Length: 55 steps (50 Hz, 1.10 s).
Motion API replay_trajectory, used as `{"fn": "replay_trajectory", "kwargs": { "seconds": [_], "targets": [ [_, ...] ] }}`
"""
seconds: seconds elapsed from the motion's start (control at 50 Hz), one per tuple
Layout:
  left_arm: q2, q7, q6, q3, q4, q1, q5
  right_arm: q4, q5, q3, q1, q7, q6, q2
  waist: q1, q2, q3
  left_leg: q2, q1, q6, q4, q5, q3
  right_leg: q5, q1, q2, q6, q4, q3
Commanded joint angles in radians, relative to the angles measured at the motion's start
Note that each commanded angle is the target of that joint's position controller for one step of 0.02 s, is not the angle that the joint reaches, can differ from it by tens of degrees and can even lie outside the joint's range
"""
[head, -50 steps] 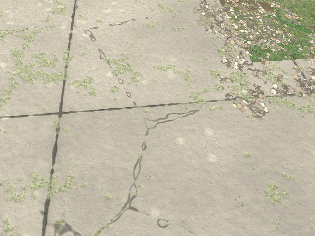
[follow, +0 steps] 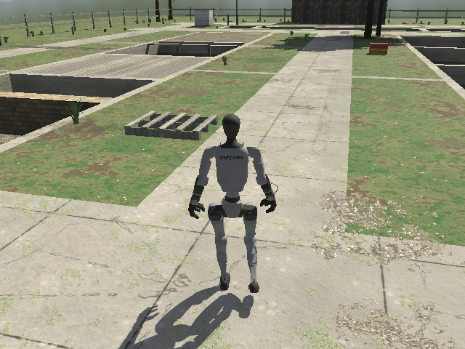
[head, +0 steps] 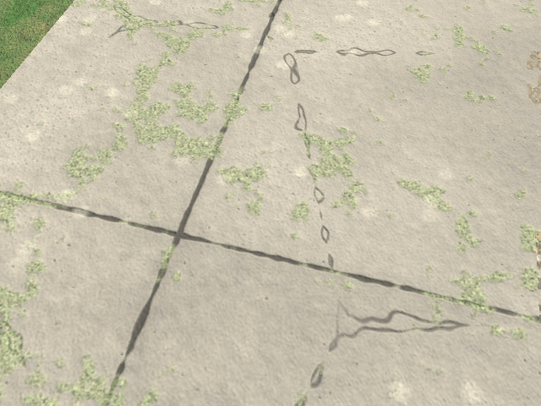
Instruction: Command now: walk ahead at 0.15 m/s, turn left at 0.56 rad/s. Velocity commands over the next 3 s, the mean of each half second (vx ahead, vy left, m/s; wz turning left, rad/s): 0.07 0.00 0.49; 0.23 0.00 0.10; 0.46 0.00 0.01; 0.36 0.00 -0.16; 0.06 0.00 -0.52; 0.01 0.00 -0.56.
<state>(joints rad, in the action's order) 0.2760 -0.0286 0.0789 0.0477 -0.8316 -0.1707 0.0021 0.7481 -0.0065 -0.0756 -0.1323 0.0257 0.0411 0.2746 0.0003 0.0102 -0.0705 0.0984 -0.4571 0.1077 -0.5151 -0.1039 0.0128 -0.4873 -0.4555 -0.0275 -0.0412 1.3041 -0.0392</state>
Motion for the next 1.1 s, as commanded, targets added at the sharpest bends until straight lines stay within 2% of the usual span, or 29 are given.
{"fn": "replay_trajectory", "kwargs": {
  "seconds": [0.02, 0.1, 0.2, 0.24, 0.32, 0.36, 0.38, 0.4, 0.42, 0.44, 0.46, 0.48, 0.52, 0.58, 0.6, 0.62, 0.66, 0.72, 0.74, 0.76, 0.78, 0.8, 0.82, 0.86, 0.88, 0.96, 1.04, 1.08, 1.1],
  "targets": [
    [0.108, -0.017, -0.026, 0.035, 0.07, -0.085, -0.01, -0.081, 0.009, -0.032, -0.016, -0.01, 0.002, 0.123, 0.038, -0.023, 0.202, -0.279, 0.216, 0.21, 0.185, 0.485, -0.331, 0.053, -0.093, -0.042, -0.01, -0.07, -0.042],
    [0.081, -0.034, -0.048, 0.03, 0.096, -0.06, -0.019, -0.096, 0.005, -0.045, -0.037, -0.032, -0.01, 0.163, 0.032, -0.068, 0.237, -0.245, 0.186, 0.186, 0.168, 0.484, -0.304, 0.134, -0.101, -0.012, -0.042, -0.236, -0.037],
    [0.085, -0.034, -0.063, 0.032, 0.144, 0.047, -0.011, -0.128, -0.005, -0.043, -0.026, -0.061, -0.049, 0.162, -0.003, -0.121, 0.208, -0.206, 0.174, 0.122, 0.187, -0.006, -0.394, 0.227, -0.125, 0.012, -0.05, -0.405, -0.068],
    [0.085, -0.03, -0.055, 0.031, 0.159, 0.073, -0.008, -0.135, -0.001, -0.043, -0.031, -0.066, -0.057, 0.163, -0.017, -0.146, 0.189, -0.205, 0.181, 0.116, 0.184, -0.075, -0.433, 0.224, -0.112, 0.025, -0.045, -0.477, -0.075],
    [0.092, -0.011, -0.03, 0.033, 0.165, 0.051, -0.001, -0.15, 0.003, -0.038, -0.04, -0.064, -0.068, 0.152, -0.024, -0.172, 0.213, -0.224, 0.245, 0.11, 0.109, 0.101, -0.485, 0.172, -0.019, 0.044, -0.023, -0.617, -0.064],
    [0.083, 0.003, -0.02, 0.034, 0.155, 0.0, 0.0, -0.158, -0.005, -0.027, -0.025, -0.065, -0.075, 0.136, 0.013, -0.166, 0.219, -0.201, 0.235, 0.081, 0.054, 0.195, -0.48, 0.273, 0.115, 0.045, 0.005, -0.808, -0.032],
    [0.098, 0.009, -0.017, 0.039, 0.15, -0.023, -0.007, -0.159, -0.009, -0.02, -0.041, -0.067, -0.078, 0.117, 0.022, -0.143, 0.213, -0.165, 0.192, 0.043, 0.018, 0.129, -0.46, 0.39, 0.216, 0.005, 0.029, -0.913, -0.045],
    [0.16, 0.007, -0.021, 0.051, 0.166, -0.021, -0.029, -0.163, 0.005, -0.006, -0.084, -0.066, -0.078, 0.071, -0.009, 0.016, 0.224, -0.08, 0.091, -0.013, -0.134, -0.123, -0.364, 0.536, 0.32, -0.176, 0.096, -0.943, -0.207],
    [0.22, 0.006, -0.033, 0.064, 0.164, -0.004, -0.056, -0.184, 0.0, -0.013, -0.111, -0.062, -0.066, 0.085, -0.054, 0.282, 0.166, 0.076, -0.087, -0.074, -0.286, -0.482, -0.192, 0.79, 0.335, -0.338, 0.271, -0.967, -0.41],
    [0.17, 0.004, -0.032, 0.058, 0.175, -0.02, -0.052, -0.18, 0.015, -0.036, -0.085, -0.058, -0.051, 0.169, -0.008, 0.25, 0.189, 0.028, -0.124, -0.122, -0.515, -0.553, -0.198, 0.794, 0.308, -0.409, 0.365, -0.979, -0.499],
    [0.147, 0.001, -0.032, 0.053, 0.186, -0.004, -0.038, -0.161, 0.003, -0.05, -0.076, -0.056, -0.051, 0.199, -0.003, 0.157, 0.179, 0.018, -0.135, -0.138, -0.625, -0.496, -0.208, 0.764, 0.305, -0.354, 0.339, -0.957, -0.413],
    [0.128, 0.0, -0.035, 0.047, 0.189, 0.027, -0.023, -0.134, 0.001, -0.048, -0.089, -0.059, -0.063, 0.173, -0.019, 0.1, 0.162, 0.009, -0.136, -0.156, -0.668, -0.444, -0.201, 0.73, 0.299, -0.282, 0.284, -0.937, -0.321],
    [0.098, 0.0, -0.042, 0.033, 0.187, 0.046, -0.006, -0.12, 0.003, -0.032, -0.096, -0.061, -0.081, 0.109, -0.024, 0.092, 0.146, 0.0, -0.113, -0.182, -0.682, -0.375, -0.183, 0.737, 0.28, -0.22, 0.246, -0.931, -0.228],
    [0.08, 0.005, -0.057, 0.026, 0.181, 0.05, -0.013, -0.133, -0.001, -0.002, -0.056, -0.054, -0.081, 0.036, -0.013, 0.16, 0.155, -0.052, -0.001, -0.2, -0.411, -0.331, -0.076, 0.698, 0.28, -0.143, 0.224, -0.933, -0.123],
    [0.077, 0.005, -0.061, 0.026, 0.171, 0.017, -0.012, -0.136, 0.001, 0.009, -0.04, -0.05, -0.078, 0.013, 0.01, 0.179, 0.178, -0.07, 0.06, -0.197, -0.3, -0.329, -0.05, 0.562, 0.283, -0.135, 0.222, -0.948, -0.119],
    [0.097, 0.006, -0.065, 0.032, 0.161, -0.018, -0.007, -0.141, -0.004, 0.012, -0.015, -0.044, -0.076, 0.013, 0.036, 0.205, 0.168, -0.068, 0.094, -0.191, -0.22, -0.334, -0.026, 0.373, 0.274, -0.136, 0.228, -0.97, -0.14],
    [0.159, 0.006, -0.073, 0.047, 0.154, -0.058, 0.006, -0.144, -0.015, -0.002, -0.009, -0.035, -0.067, 0.059, 0.052, 0.229, 0.12, -0.046, 0.145, -0.163, -0.092, -0.302, 0.022, 0.069, 0.23, -0.163, 0.242, -1.013, -0.212],
    [0.139, 0.008, -0.066, 0.037, 0.148, -0.068, 0.014, -0.104, -0.011, -0.006, -0.093, -0.032, -0.035, 0.068, 0.0, 0.164, 0.079, -0.059, 0.35, -0.069, 0.12, -0.198, 0.005, -0.066, 0.094, -0.148, 0.195, -0.997, -0.232],
    [0.088, 0.012, -0.053, 0.02, 0.161, -0.03, 0.007, -0.087, -0.007, -0.01, -0.174, -0.037, -0.024, 0.084, -0.04, 0.111, 0.107, -0.151, 0.483, -0.027, 0.135, -0.214, -0.105, -0.042, -0.017, -0.114, 0.149, -0.894, -0.189],
    [0.006, 0.019, -0.03, -0.001, 0.199, 0.015, 0.0, -0.056, 0.008, -0.033, -0.265, -0.04, -0.016, 0.17, -0.054, -0.118, 0.126, -0.3, 0.565, 0.056, 0.181, -0.377, -0.332, 0.015, -0.185, 0.034, 0.071, -0.639, 0.025],
    [0.068, 0.019, -0.007, 0.012, 0.249, 0.109, 0.018, -0.043, 0.013, -0.051, -0.307, -0.027, -0.007, 0.224, -0.109, -0.256, 0.036, -0.453, 0.494, 0.172, 0.326, -0.487, -0.587, -0.064, -0.326, 0.042, 0.055, -0.501, 0.054],
    [0.126, 0.02, 0.005, 0.035, 0.258, 0.142, 0.037, -0.044, 0.023, -0.036, -0.289, -0.03, 0.012, 0.176, -0.103, -0.21, -0.043, -0.47, 0.477, 0.198, 0.354, -0.501, -0.619, -0.046, -0.404, -0.015, 0.06, -0.365, -0.008],
    [0.128, 0.026, 0.009, 0.04, 0.237, 0.104, 0.038, -0.044, 0.016, -0.023, -0.266, -0.034, 0.025, 0.137, -0.075, -0.189, -0.049, -0.436, 0.498, 0.176, 0.353, -0.486, -0.562, 0.006, -0.44, -0.034, 0.068, -0.303, -0.019],
    [0.107, 0.039, 0.017, 0.039, 0.221, 0.076, 0.018, -0.047, -0.003, -0.012, -0.233, -0.035, 0.034, 0.113, -0.056, -0.16, -0.036, -0.386, 0.534, 0.134, 0.36, -0.332, -0.446, 0.138, -0.471, -0.066, 0.071, -0.296, -0.017],
    [0.089, 0.047, 0.021, 0.035, 0.218, 0.082, 0.011, -0.047, -0.001, -0.009, -0.229, -0.035, 0.031, 0.105, -0.054, -0.136, -0.025, -0.356, 0.513, 0.118, 0.37, -0.231, -0.378, 0.197, -0.434, -0.067, 0.065, -0.324, -0.001],
    [0.023, 0.074, 0.024, 0.006, 0.227, 0.142, 0.012, -0.037, -0.004, -0.013, -0.238, -0.033, 0.023, 0.123, -0.073, -0.14, -0.002, -0.273, 0.372, 0.083, 0.367, -0.038, -0.18, 0.38, -0.197, -0.027, 0.036, -0.571, 0.071],
    [0.069, 0.082, 0.017, 0.012, 0.252, 0.175, 0.025, -0.015, -0.021, -0.026, -0.273, -0.028, 0.028, 0.176, -0.071, -0.147, -0.02, -0.332, 0.343, 0.077, 0.356, -0.066, -0.198, 0.399, -0.072, -0.009, 0.058, -0.701, 0.063],
    [0.098, 0.08, 0.018, 0.023, 0.248, 0.132, 0.025, -0.008, -0.023, -0.03, -0.26, -0.027, 0.025, 0.188, -0.033, -0.144, -0.013, -0.351, 0.367, 0.057, 0.31, 0.011, -0.197, 0.38, -0.002, 0.002, 0.088, -0.744, 0.071],
    [0.118, 0.074, 0.016, 0.035, 0.232, 0.068, 0.021, -0.007, -0.02, -0.029, -0.251, -0.028, 0.022, 0.189, 0.009, -0.134, 0.024, -0.331, 0.366, 0.037, 0.225, 0.162, -0.168, 0.369, 0.094, 0.027, 0.108, -0.764, 0.09]
  ]
}}
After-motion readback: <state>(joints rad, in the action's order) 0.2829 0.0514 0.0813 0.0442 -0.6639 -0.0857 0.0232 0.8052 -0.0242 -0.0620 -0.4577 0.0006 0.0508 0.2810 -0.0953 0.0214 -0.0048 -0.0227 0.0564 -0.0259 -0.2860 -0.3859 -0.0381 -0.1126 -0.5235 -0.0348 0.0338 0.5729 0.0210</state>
